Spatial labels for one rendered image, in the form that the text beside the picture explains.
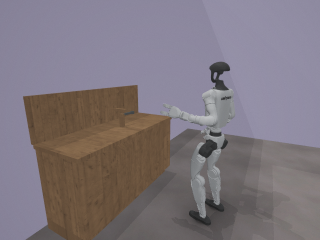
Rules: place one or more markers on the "humanoid robot head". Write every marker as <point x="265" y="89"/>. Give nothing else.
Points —
<point x="219" y="68"/>

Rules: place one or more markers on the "counter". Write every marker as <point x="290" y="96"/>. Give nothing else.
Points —
<point x="94" y="160"/>

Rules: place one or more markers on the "left robot upper arm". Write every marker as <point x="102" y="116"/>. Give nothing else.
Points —
<point x="209" y="100"/>

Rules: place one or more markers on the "robot left forearm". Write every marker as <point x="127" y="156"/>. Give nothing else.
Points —
<point x="200" y="120"/>

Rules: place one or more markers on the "robot right hand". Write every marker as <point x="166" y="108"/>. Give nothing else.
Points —
<point x="206" y="130"/>

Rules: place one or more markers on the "tap lever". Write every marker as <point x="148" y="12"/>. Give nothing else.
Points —
<point x="128" y="113"/>

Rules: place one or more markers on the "robot right foot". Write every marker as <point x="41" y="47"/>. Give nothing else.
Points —
<point x="210" y="203"/>

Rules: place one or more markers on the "right robot upper arm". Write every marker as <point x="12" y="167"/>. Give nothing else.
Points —
<point x="232" y="106"/>

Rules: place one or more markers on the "robot left hand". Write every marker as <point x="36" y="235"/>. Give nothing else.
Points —
<point x="174" y="112"/>

